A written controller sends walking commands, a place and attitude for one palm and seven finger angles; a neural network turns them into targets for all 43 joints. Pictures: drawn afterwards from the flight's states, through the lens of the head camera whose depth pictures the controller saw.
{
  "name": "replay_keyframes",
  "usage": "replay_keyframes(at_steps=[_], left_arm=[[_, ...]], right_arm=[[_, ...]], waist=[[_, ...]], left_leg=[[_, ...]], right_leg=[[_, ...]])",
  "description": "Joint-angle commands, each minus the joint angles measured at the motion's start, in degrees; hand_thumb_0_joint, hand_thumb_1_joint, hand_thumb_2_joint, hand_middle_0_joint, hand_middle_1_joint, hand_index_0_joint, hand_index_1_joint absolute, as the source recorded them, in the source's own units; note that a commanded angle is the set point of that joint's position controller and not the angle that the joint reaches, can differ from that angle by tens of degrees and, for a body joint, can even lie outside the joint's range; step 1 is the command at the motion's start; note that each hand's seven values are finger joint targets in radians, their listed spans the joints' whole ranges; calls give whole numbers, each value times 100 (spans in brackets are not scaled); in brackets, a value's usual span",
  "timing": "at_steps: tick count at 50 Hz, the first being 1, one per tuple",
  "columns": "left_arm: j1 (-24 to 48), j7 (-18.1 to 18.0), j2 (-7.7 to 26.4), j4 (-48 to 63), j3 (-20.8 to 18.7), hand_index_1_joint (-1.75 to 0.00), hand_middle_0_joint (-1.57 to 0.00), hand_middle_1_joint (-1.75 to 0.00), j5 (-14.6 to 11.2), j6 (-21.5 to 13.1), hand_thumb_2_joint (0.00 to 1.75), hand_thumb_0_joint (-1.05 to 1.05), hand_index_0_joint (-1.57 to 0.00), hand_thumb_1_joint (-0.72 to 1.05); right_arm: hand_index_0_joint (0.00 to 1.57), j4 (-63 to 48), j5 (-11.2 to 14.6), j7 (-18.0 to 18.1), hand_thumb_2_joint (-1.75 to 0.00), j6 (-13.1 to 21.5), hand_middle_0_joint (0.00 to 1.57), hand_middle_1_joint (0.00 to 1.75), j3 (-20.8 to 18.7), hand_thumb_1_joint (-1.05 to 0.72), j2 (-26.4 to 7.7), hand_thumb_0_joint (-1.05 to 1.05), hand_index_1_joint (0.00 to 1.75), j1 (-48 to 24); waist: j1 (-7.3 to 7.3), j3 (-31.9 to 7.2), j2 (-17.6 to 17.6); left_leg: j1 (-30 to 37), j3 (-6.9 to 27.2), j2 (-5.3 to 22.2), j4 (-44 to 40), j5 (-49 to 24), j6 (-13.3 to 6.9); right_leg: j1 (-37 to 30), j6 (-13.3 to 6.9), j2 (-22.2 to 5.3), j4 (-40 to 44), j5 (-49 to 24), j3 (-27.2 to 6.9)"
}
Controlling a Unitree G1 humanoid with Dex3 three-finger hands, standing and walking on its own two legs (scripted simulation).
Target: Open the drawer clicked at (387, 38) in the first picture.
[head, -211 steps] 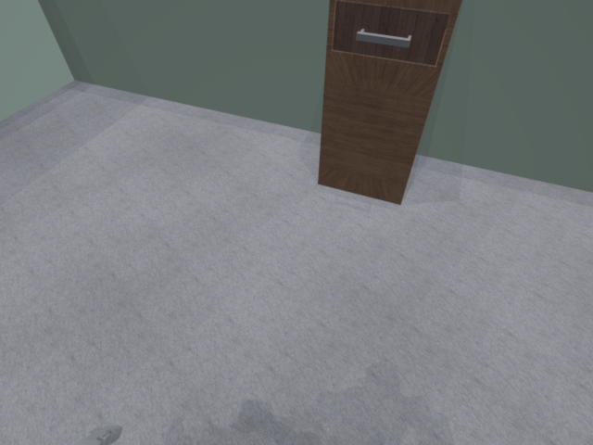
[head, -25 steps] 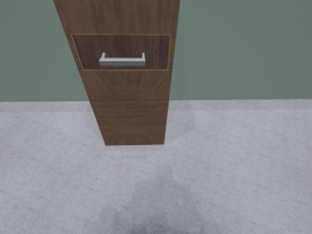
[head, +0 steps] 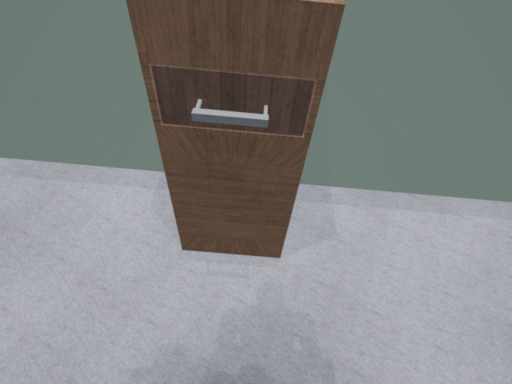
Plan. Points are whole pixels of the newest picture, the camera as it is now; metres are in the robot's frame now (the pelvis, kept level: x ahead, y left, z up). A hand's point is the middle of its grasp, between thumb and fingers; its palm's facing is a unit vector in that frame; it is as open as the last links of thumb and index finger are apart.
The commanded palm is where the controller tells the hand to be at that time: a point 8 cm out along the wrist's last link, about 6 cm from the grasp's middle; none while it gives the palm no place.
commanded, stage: take the last steps up to it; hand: left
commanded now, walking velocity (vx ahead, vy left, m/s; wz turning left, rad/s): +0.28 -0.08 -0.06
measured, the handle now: (231, 112) +0.71 +0.12 +0.02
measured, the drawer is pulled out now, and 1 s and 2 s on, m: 0.00 0.00 0.00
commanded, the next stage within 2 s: come to a stop and stand still in 0.32 s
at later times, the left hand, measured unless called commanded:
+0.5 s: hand (209, 323) +0.25 +0.11 -0.15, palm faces +0.05 -0.97 -0.22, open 7.2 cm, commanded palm none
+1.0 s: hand (170, 344) +0.21 +0.17 -0.17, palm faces +0.06 -0.97 -0.23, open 7.4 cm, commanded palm none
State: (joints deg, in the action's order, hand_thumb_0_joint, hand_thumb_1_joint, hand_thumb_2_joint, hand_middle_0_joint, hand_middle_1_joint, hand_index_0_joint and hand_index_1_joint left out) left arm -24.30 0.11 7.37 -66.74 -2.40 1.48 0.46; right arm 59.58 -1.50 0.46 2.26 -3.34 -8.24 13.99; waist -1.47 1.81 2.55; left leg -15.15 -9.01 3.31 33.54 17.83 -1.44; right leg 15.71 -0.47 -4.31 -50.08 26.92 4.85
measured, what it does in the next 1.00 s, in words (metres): walks ahead: right foot, then left foot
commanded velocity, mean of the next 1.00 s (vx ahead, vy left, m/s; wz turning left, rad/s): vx -0.03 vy -0.02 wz -0.01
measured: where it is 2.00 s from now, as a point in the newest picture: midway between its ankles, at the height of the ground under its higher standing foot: outside the picture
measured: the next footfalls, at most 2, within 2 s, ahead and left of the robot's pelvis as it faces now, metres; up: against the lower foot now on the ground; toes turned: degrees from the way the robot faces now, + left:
right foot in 0.34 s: +0.24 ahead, -0.16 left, +0.00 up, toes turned -9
left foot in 0.80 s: +0.26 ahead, +0.06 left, +0.00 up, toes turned +5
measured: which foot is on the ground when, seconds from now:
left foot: down 0.00-0.36, up 0.38-0.78, down 0.80-1.00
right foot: up 0.00-0.32, down 0.34-0.82, up 0.84-1.00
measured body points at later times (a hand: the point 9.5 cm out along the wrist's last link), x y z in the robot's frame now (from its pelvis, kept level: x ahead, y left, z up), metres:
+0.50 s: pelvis +0.16 -0.07 +0.00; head +0.19 -0.09 +0.45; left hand +0.25 +0.16 -0.14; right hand +0.12 -0.29 -0.17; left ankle +0.10 +0.07 -0.65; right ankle +0.20 -0.15 -0.73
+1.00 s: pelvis +0.18 -0.03 +0.01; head +0.23 +0.00 +0.46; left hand +0.21 +0.22 -0.16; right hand +0.28 -0.26 -0.13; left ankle +0.22 +0.06 -0.73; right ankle +0.12 -0.17 -0.64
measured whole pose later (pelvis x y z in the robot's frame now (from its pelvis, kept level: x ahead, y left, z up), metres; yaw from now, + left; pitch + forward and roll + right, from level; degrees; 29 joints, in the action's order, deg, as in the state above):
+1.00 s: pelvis +0.18 -0.03 +0.01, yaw -1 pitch +0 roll -1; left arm -11.8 -2.1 13.2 -58.4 -4.2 0.8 3.4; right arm 55.5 -0.9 2.4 -1.6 -1.4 -8.1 6.2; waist -1.8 6.0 2.3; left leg -16.2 -5.3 1.3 27.4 11.4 -3.0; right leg 24.3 2.2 0.4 -65.0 26.6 -1.7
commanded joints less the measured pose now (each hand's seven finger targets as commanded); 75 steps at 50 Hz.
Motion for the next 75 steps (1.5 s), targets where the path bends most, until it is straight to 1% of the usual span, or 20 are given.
replay_keyframes(at_steps=[1, 5, 11, 15, 16, 17, 18, 21, 24, 33, 39, 41, 43, 48, 56, 60, 61, 63, 64, 75], left_arm=[[622, 62, 362, 645, -112, -30, -20, -30, 51, -234, 90, 0, -20, 90], [560, 81, 211, 610, -95, -30, -20, -30, 0, -166, 90, 0, -20, 90], [1399, 99, 269, 968, -109, -30, -20, -30, -35, -158, 90, 0, -20, 90], [634, 75, 508, 724, -190, -30, -20, -30, -4, -245, 90, 0, -20, 90], [-11, 41, 795, 509, -258, -30, -20, -30, 15, -312, 90, 0, -20, 90], [-509, -32, 1406, 396, -397, -30, -20, -30, 51, -387, 90, 0, -20, 90], [-751, -60, 1665, 391, -391, -30, -20, -30, -61, -370, 90, 0, -20, 90], [603, -138, 1049, 722, -257, -30, -20, -30, -69, -330, 90, 0, -20, 90], [1193, -199, 623, 889, -76, -30, -20, -30, -33, -352, 90, 0, -20, 90], [972, -306, 1160, 1034, -272, -30, -20, -30, 8, -58, 90, 0, -20, 90], [1203, -294, 1175, 1145, -271, -30, -20, -30, -32, 59, 90, 0, -20, 90], [836, -297, 703, 1241, -139, -30, -20, -30, -118, 113, 90, 0, -20, 90], [957, -309, 798, 1196, -189, -30, -20, -30, -84, 200, 90, 0, -20, 90], [730, -223, 899, 1042, -233, -30, -20, -30, -41, 222, 90, 0, -20, 90], [1033, -121, 651, 1061, -75, -30, -20, -30, -44, 217, 90, 0, -20, 90], [354, -144, 570, 685, -8, -30, -20, -30, -63, 76, 90, 0, -20, 90], [148, -164, 689, 577, -19, -30, -20, -30, -40, 31, 90, 0, -20, 90], [371, -194, 1249, 661, -70, -30, -20, -30, -4, -29, 90, 0, -20, 90], [714, -204, 1428, 834, -99, -30, -20, -30, -14, -6, 90, 0, -20, 90], [298, -241, 1031, 641, -145, -30, -20, -30, 4, -175, 90, 0, -20, 90]], right_arm=[[20, 70, -18, 127, -90, 121, 20, 30, -50, -90, -698, 0, 30, 898], [20, 205, 13, 181, -90, 230, 20, 30, -9, -90, -597, 0, 30, 1036], [20, 359, -38, 141, -90, 147, 20, 30, -71, -90, -667, 0, 30, 1153], [20, 387, -17, 105, -90, 74, 20, 30, -86, -90, -693, 0, 30, 1004], [20, 400, 26, 72, -90, 85, 20, 30, -77, -90, -616, 0, 30, 986], [20, 315, 81, 25, -90, 101, 20, 30, 1, -90, -218, 0, 30, 1290], [20, 138, 119, 52, -90, 34, 20, 30, 30, -90, -318, 0, 30, 1103], [20, 158, 60, 29, -90, -46, 20, 30, -26, -90, -264, 0, 30, 640], [20, 376, 77, 89, -90, -189, 20, 30, 95, -90, 25, 0, 30, 1025], [20, -257, 85, 92, -90, -497, 20, 30, -50, -90, -491, 0, 30, -60], [20, -291, 71, 75, -90, -406, 20, 30, -83, -90, -615, 0, 30, 149], [20, -454, 30, 118, -90, -338, 20, 30, -168, -90, -1373, 0, 30, 203], [20, -529, 16, 220, -90, -331, 20, 30, -112, -90, -1231, 0, 30, -95], [20, -638, 40, 274, -90, -263, 20, 30, -37, -90, -1005, 0, 30, -372], [20, -302, -1, 173, -90, -282, 20, 30, -116, -90, -1055, 0, 30, 35], [20, -141, 31, 84, -90, -290, 20, 30, -118, -90, -1041, 0, 30, -71], [20, -101, 65, 64, -90, -297, 20, 30, -98, -90, -881, 0, 30, -71], [20, -220, 101, 15, -90, -331, 20, 30, 45, -90, -400, 0, 30, -128], [20, -245, 52, -24, -90, -370, 20, 30, 8, -90, -528, 0, 30, -165], [20, -115, 73, 2, -90, -245, 20, 30, 48, -90, -499, 0, 30, 100]], waist=[[384, 604, -829], [213, 251, -783], [335, 574, -988], [-90, 261, -589], [-402, -116, -106], [-492, -748, 1512], [-492, -971, 1565], [-85, 46, 478], [356, 27, -118], [12, -192, 512], [278, -513, 279], [244, -815, -1768], [221, -642, -1266], [133, -663, -751], [413, -473, -1284], [67, -262, -1102], [17, -198, -771], [70, 313, 856], [103, 530, 631], [-92, 384, 709]], left_leg=[[696, 2136, 1751, -2544, 429, -700], [1140, 1094, 1410, -2238, -1918, -719], [940, 700, 1422, -2026, -2001, -678], [316, 413, 1104, -898, -1736, -350], [-92, 142, 799, 133, -1484, -163], [-1172, -250, 116, 1862, 405, 79], [-1447, 300, -114, 3127, 1876, 78], [-1579, 825, 411, 3786, 746, 29], [-646, 813, 364, 2562, 356, 244], [-934, 805, -33, 1606, 664, 417], [692, 668, 109, -836, -1777, 305], [1225, 2503, 2083, -1226, -6134, -829], [613, 2044, 1841, -1302, -5153, -1077], [1013, 1564, 1350, -1312, -4087, -868], [980, 1859, 1273, -2009, -816, -739], [35, 1562, 789, -2028, 463, -316], [-279, 1244, 474, -1793, 746, -55], [-673, 636, -154, -559, 534, 310], [-510, 649, -97, -107, 553, 314], [-847, 594, -42, 263, 404, 339]], right_leg=[[2110, -36, -364, -1471, -682, -396], [1891, 123, -321, -884, -1139, -227], [1355, 73, -200, 879, -1225, 73], [-466, -34, 215, 1926, -1812, 415], [-1414, -139, -56, 2161, -1913, 29], [-2471, -597, -1446, 2693, -2185, -1783], [-2320, -1017, -2083, 3356, -2548, -2758], [-646, -992, -1696, 3727, -1488, -1927], [127, -791, -1268, 3442, -4198, -604], [-782, -1196, -1635, 2810, -5798, -812], [-371, -478, -939, 1830, -4172, -362], [639, 180, 248, 40, 704, 29], [700, 129, 332, -1243, 806, -751], [1166, 322, 379, -1865, -209, -876], [374, 284, 216, 730, 214, -394], [-966, 139, 349, 2732, -941, -16], [-1316, 85, 190, 3192, -1083, -184], [-379, -449, -1209, 4415, 891, -1951], [298, -660, -1626, 4735, 1458, -2220], [-1046, -784, -1305, 3330, -3099, -1295]])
